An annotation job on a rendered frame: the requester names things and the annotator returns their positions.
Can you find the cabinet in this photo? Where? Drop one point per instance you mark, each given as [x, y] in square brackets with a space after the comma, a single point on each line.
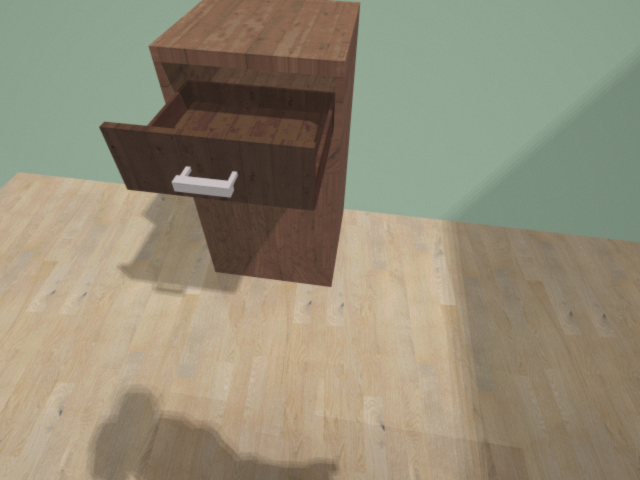
[295, 44]

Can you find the drawer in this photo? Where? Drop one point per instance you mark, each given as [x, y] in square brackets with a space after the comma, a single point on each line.
[276, 139]

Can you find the handle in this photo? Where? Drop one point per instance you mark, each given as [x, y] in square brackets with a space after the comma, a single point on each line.
[214, 187]

